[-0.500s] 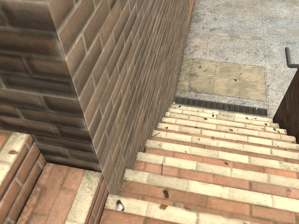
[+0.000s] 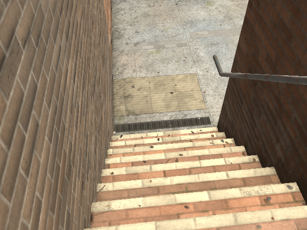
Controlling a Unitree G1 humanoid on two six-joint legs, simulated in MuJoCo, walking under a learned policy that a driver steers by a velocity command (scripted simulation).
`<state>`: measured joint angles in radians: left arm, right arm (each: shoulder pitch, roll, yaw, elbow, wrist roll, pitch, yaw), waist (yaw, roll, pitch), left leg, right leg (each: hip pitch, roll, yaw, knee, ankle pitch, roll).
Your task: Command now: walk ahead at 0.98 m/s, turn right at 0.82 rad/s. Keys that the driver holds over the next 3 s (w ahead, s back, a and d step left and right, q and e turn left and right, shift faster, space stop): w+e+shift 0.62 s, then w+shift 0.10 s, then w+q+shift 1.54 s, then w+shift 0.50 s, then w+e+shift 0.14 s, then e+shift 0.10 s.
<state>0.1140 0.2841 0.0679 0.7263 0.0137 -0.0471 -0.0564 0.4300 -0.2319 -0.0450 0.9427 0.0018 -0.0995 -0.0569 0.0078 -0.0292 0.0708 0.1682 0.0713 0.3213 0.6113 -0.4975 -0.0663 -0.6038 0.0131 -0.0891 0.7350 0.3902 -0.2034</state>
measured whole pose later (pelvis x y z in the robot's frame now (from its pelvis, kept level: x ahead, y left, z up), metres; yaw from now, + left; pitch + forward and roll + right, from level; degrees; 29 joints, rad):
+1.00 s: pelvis +0.54 -0.21 -0.37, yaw -39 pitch -2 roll -1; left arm 0.18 0.20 0.06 0.93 0.04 -0.06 0.06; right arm 0.44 -0.27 -0.04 0.93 -0.08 0.00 0.02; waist -0.07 0.05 0.08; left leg -0.48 0.02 -0.10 1.49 -0.39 0.03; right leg -0.40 -0.04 -0.19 0.78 -0.19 -0.16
